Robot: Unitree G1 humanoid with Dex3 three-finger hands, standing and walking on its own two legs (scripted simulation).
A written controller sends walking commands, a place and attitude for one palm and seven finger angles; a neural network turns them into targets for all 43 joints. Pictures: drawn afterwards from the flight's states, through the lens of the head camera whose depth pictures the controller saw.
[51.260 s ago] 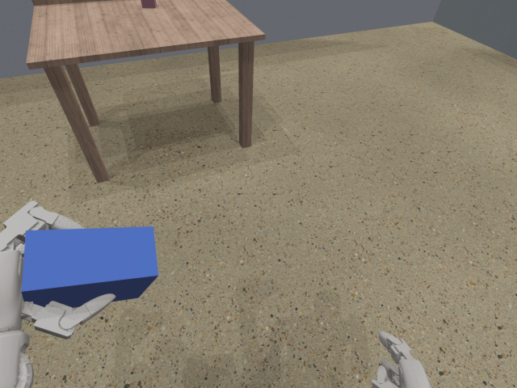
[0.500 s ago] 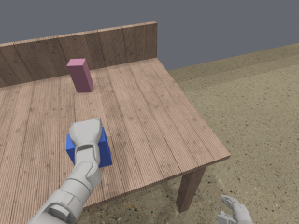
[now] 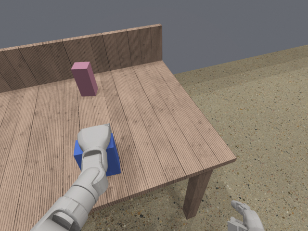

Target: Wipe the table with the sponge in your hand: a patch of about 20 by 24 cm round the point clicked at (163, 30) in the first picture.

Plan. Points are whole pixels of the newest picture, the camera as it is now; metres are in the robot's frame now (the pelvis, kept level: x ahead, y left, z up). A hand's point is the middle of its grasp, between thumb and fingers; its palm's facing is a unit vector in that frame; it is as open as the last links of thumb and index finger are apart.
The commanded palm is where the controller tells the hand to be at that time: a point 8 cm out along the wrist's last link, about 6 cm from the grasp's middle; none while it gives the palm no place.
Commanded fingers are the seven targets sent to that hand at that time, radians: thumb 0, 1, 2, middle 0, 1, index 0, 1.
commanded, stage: slide across to the third lane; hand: left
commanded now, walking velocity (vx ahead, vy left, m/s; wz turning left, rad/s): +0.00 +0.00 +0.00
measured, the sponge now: (100, 161) +0.33 +0.21 -0.03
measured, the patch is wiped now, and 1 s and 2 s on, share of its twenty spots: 0.70 0.80 0.85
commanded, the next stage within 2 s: wipe forward along the third lane in 0.36 s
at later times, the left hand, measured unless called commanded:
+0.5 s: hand (122, 142) +0.36 +0.14 +0.02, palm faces -0.06 -0.03 -1.00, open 10.4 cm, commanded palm +0.34 +0.12 +0.07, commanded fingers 0.00 0.10 1.30 -1.20 -1.60 -1.20 -1.60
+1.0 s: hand (123, 135) +0.39 +0.14 +0.02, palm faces -0.10 -0.01 -0.99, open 10.4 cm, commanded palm +0.38 +0.14 +0.05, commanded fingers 0.00 0.10 1.30 -1.20 -1.60 -1.20 -1.60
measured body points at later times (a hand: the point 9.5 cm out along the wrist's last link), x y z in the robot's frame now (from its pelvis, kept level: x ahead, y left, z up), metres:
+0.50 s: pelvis -0.01 -0.01 +0.00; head -0.02 -0.03 +0.45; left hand +0.36 +0.14 +0.08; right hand +0.17 -0.23 -0.12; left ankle +0.01 +0.10 -0.73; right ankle +0.00 -0.09 -0.73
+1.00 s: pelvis -0.02 -0.03 -0.01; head +0.00 -0.04 +0.44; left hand +0.39 +0.14 +0.07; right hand +0.11 -0.28 -0.13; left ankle +0.01 +0.10 -0.73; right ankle +0.00 -0.09 -0.73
